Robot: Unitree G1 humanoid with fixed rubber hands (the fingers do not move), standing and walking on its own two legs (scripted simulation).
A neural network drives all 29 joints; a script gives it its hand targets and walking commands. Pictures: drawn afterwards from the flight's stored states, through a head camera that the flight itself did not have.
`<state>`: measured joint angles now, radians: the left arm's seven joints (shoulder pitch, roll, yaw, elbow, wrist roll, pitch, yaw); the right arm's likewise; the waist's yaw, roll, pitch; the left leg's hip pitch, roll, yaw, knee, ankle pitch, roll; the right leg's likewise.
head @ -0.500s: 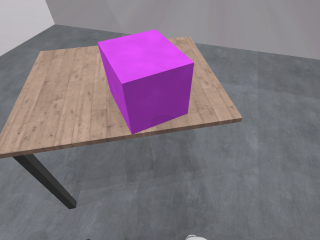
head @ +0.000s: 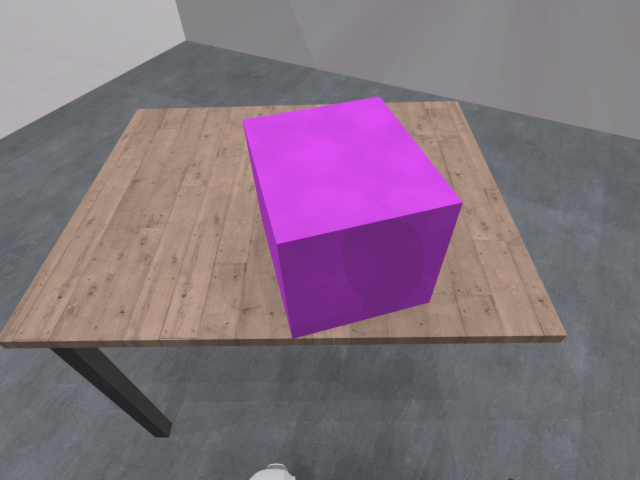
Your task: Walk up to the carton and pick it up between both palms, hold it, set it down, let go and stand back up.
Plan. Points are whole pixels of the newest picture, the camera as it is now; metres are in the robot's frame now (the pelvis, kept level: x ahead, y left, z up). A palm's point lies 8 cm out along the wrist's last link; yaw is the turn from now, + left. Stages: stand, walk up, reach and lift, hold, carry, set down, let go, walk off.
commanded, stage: walk up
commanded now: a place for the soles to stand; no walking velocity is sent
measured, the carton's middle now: (337, 212) +0.54 +0.01 +0.01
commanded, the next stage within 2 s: none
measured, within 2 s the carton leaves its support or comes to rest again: neither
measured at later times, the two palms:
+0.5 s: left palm out of the picture +0.15 +0.27 -0.12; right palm out of the picture +0.09 -0.24 -0.12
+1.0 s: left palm out of the picture +0.14 +0.26 -0.11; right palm out of the picture +0.10 -0.24 -0.11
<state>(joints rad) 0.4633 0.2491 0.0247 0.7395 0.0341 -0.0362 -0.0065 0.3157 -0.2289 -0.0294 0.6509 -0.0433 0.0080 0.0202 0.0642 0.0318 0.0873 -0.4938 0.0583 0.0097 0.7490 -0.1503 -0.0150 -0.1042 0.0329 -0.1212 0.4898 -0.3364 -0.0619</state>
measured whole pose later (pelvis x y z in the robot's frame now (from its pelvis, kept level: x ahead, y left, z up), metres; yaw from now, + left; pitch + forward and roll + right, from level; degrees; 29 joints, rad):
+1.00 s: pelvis +0.06 +0.02 +0.00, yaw +1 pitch -2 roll +0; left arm 0.31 0.25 -0.01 0.72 0.00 0.02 -0.01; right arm 0.40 -0.26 -0.01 0.76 -0.01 0.00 0.01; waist -0.01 -0.03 0.00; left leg -0.26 0.01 0.00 0.55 -0.26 -0.01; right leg -0.25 -0.03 -0.05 0.56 -0.27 0.00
